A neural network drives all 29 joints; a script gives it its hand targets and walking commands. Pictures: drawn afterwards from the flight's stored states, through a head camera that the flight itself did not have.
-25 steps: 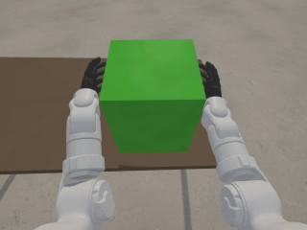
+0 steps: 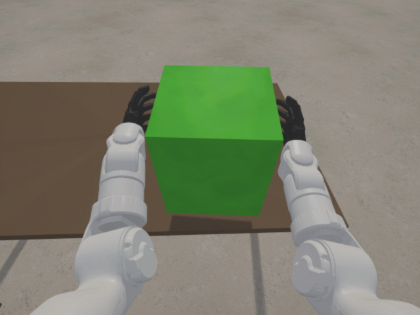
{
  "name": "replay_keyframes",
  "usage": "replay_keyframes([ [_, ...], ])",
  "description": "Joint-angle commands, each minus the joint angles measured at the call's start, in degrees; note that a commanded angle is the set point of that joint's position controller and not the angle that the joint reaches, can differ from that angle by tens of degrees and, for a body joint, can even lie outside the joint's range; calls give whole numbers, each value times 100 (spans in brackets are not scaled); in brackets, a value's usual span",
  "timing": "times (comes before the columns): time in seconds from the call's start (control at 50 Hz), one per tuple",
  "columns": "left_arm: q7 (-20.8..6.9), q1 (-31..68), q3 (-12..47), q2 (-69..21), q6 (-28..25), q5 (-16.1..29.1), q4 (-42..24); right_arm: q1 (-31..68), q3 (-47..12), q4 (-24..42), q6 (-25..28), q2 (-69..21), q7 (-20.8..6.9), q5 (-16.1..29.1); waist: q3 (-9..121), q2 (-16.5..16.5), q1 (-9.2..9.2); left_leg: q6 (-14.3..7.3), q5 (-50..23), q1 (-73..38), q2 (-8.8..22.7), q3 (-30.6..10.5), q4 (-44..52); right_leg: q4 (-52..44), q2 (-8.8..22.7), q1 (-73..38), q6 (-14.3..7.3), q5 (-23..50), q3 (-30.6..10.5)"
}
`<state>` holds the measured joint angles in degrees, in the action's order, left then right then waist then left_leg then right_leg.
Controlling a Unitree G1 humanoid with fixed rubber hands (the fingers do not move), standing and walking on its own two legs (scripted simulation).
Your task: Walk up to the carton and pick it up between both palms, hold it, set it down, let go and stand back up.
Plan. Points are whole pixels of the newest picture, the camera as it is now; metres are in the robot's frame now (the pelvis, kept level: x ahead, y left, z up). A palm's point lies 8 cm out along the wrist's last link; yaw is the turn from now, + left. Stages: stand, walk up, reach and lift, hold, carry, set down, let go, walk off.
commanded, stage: set down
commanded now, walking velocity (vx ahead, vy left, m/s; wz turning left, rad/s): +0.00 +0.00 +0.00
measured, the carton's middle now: (214, 145) +0.44 +0.00 +0.12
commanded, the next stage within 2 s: none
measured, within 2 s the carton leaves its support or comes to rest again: neither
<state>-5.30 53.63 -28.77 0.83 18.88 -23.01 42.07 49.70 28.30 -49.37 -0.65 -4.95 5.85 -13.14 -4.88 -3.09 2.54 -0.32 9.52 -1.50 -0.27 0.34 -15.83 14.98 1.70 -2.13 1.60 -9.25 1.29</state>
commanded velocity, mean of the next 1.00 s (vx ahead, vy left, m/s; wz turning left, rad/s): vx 0.00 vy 0.00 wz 0.00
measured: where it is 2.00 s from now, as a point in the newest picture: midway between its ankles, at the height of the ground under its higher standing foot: outside the picture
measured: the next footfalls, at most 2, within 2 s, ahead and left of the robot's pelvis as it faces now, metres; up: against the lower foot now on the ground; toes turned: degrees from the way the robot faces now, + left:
none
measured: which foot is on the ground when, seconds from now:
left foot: down 0.00-1.00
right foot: down 0.00-1.00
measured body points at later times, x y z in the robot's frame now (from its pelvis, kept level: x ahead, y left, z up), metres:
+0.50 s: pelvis +0.04 +0.00 +0.00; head +0.03 +0.02 +0.45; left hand +0.47 +0.15 +0.14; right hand +0.45 -0.15 +0.14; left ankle +0.00 +0.11 -0.75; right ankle +0.00 -0.13 -0.75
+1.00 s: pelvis +0.01 +0.01 +0.00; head +0.03 +0.03 +0.45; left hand +0.46 +0.16 +0.12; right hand +0.43 -0.15 +0.13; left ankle +0.00 +0.11 -0.75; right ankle +0.00 -0.13 -0.75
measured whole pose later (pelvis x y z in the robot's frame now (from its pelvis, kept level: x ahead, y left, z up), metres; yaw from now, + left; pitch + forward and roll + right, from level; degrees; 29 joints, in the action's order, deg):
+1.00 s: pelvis +0.01 +0.01 +0.00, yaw -1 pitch -2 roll +0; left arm -5.6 52.5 -30.1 2.8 10.6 -20.4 51.3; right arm 48.1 36.0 -46.8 0.5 -9.8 5.0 -20.8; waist -3.3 -3.5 2.5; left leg -0.6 10.4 4.4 -0.3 1.2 -16.7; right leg 15.0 1.9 3.6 2.0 -9.4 1.0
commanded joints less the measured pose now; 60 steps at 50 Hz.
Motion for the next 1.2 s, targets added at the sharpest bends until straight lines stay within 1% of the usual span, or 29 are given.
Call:
replay_keyframes([
  [0.0,-415,3480,1774,-2445,-737,578,-387,3599,-1670,726,583,-2356,-829,-93,3155,331,-17,296,-1779,-200,-94,755,-83,154,-367,-871,150,1607,660],
  [0.08,-297,3531,2103,-2674,-910,689,-557,3518,-1755,622,742,-2394,-830,-129,3637,526,39,434,-2632,-627,-3,693,-386,211,-417,-571,123,1941,683],
  [0.12,-291,3395,2073,-2646,-890,645,-509,3380,-1734,454,719,-2339,-819,-150,3415,537,22,451,-2760,-645,14,697,-421,191,-402,-537,125,1985,684],
  [0.14,-299,3316,2106,-2661,-877,668,-503,3383,-1760,449,723,-2343,-813,-94,3387,590,29,457,-2836,-668,9,701,-439,213,-397,-559,119,2075,675],
  [0.24,-399,2676,1888,-2575,-641,504,-366,3074,-1854,229,564,-2263,-768,123,2624,574,-43,443,-3082,-503,-36,684,-474,301,-401,-758,194,2565,637],
  [0.28,-456,2571,1841,-2524,-547,482,-374,2932,-1841,175,494,-2255,-730,183,2378,526,15,429,-3058,-441,-54,668,-450,301,-404,-849,222,2651,623],
  [0.3,-473,2455,1813,-2513,-526,479,-377,2891,-1868,189,485,-2256,-724,217,2346,539,-11,435,-3097,-401,-55,671,-458,317,-400,-887,218,2738,607],
  [0.34,-521,2391,1784,-2465,-504,458,-424,2822,-1936,277,452,-2321,-695,242,2281,421,18,399,-2988,-203,-96,666,-425,382,-372,-1059,269,3037,572],
  [0.36,-536,2445,1848,-2495,-523,510,-479,2807,-1981,308,473,-2391,-670,258,2349,428,73,403,-3017,-141,-115,668,-434,430,-367,-1125,286,3214,560],
  [0.38,-535,2432,1872,-2495,-541,499,-540,2780,-2055,367,470,-2433,-661,270,2414,415,53,399,-3090,-84,-113,646,-461,480,-353,-1153,307,3397,540],
  [0.4,-537,2554,1972,-2542,-587,570,-645,2811,-2058,476,519,-2491,-649,254,2611,429,125,411,-3161,-101,-116,628,-489,512,-361,-1179,315,3535,546],
  [0.42,-527,2575,2028,-2588,-636,624,-680,2848,-2125,589,565,-2554,-634,215,2780,441,121,420,-3265,-55,-122,615,-524,555,-358,-1194,321,3684,531],
  [0.5,-456,2952,2337,-2771,-908,842,-795,3103,-2255,992,773,-2811,-607,89,3588,478,163,448,-3421,-19,-107,533,-652,649,-329,-1135,322,3946,515],
  [0.52,-442,3057,2414,-2781,-969,876,-789,3138,-2247,975,807,-2841,-604,26,3742,481,193,450,-3336,63,-101,552,-648,671,-313,-1170,325,3945,502],
  [0.54,-423,3092,2385,-2784,-1027,896,-712,3197,-2238,1063,829,-2884,-613,-30,3874,460,151,438,-3271,132,-91,544,-639,691,-300,-1212,320,3940,501],
  [0.58,-392,3213,2485,-2779,-1145,946,-657,3197,-2203,992,873,-2903,-629,-140,4064,484,167,457,-3263,128,-75,541,-654,705,-302,-1111,328,3872,515],
  [0.62,-392,3116,2346,-2725,-1192,867,-432,3153,-2129,862,859,-2922,-653,-246,3999,433,92,418,-3134,211,-63,539,-600,706,-270,-1080,340,3777,506],
  [0.68,-523,2777,1832,-2452,-1097,662,176,3045,-1846,693,691,-2853,-672,-361,3329,223,-34,276,-2304,656,-92,658,-293,615,-186,-1342,364,3467,438],
  [0.74,-640,2711,1461,-2242,-986,502,482,2959,-1506,430,495,-2713,-731,-389,2657,204,-93,194,-1946,639,-86,710,-68,495,-201,-1211,391,2852,456],
  [0.8,-726,2809,1165,-2075,-933,430,679,2905,-1078,374,315,-2606,-772,-503,2201,229,-78,154,-1337,731,-103,813,148,317,-202,-1099,339,2128,468],
  [0.82,-729,2898,1143,-2054,-949,428,710,2908,-958,361,293,-2578,-787,-555,2174,236,-33,169,-1247,715,-97,822,167,272,-220,-1013,316,1943,491],
  [0.9,-666,3345,1092,-2004,-1125,446,657,2931,-599,389,296,-2554,-878,-807,2406,492,57,260,-1331,482,-53,823,112,138,-260,-598,178,1310,566],
  [0.94,-583,3775,1243,-2087,-1285,527,505,2994,-523,414,368,-2599,-918,-958,2863,647,138,314,-1532,278,-11,782,18,119,-277,-351,139,1130,620],
  [1.04,-366,4175,1445,-2276,-1646,615,476,3137,-408,434,598,-2698,-1001,-1253,3767,849,131,448,-2275,-227,111,718,-302,97,-297,277,38,1015,699],
  [1.06,-338,4113,1442,-2310,-1687,596,534,3111,-406,389,645,-2700,-1011,-1325,3884,821,127,455,-2419,-324,141,712,-343,88,-303,379,42,1012,703],
  [1.08,-310,4064,1431,-2309,-1720,564,571,3147,-438,398,680,-2711,-1019,-1337,3933,862,74,458,-2574,-401,158,717,-402,101,-308,484,51,1019,705],
  [1.12,-302,3794,1272,-2282,-1712,449,818,3136,-413,379,695,-2690,-1036,-1376,3874,789,-6,434,-2716,-429,160,739,-438,90,-303,534,53,1097,685],
  [1.14,-319,3598,1117,-2234,-1675,374,1010,3140,-458,374,664,-2704,-1053,-1355,3693,681,-136,391,-2678,-306,139,776,-420,108,-293,410,64,1172,639],
  [1.18,-391,3312,882,-2174,-1562,253,1257,3122,-432,446,589,-2675,-1066,-1365,3327,522,-226,321,-2467,-79,105,845,-302,107,-294,177,107,1232,616],
])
